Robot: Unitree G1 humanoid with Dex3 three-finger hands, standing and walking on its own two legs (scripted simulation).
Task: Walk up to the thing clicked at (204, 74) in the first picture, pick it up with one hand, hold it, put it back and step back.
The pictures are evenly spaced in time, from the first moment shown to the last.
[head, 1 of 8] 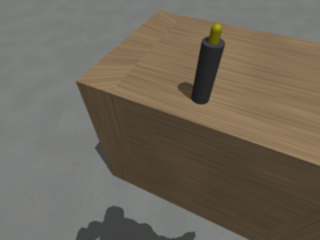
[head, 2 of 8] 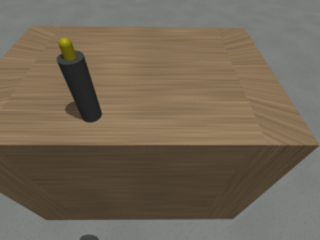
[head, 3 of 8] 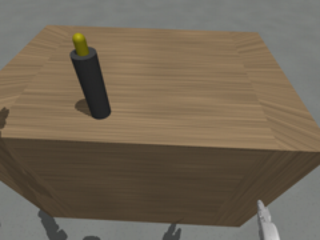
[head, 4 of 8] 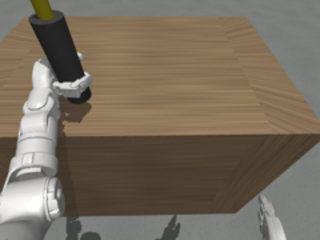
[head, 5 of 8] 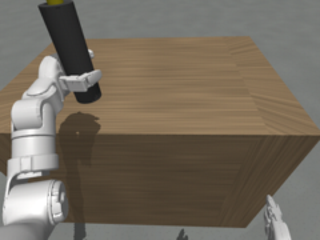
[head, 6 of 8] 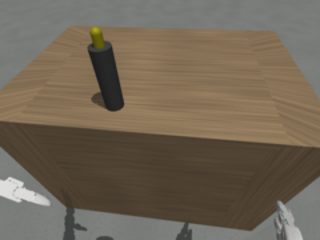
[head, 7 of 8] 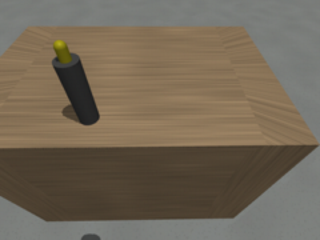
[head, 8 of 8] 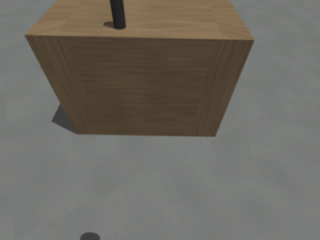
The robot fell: no
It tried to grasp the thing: yes
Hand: left
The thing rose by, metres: 0.25
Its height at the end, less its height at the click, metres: +0.00
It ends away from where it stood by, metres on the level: 0.00
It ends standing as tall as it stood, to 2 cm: yes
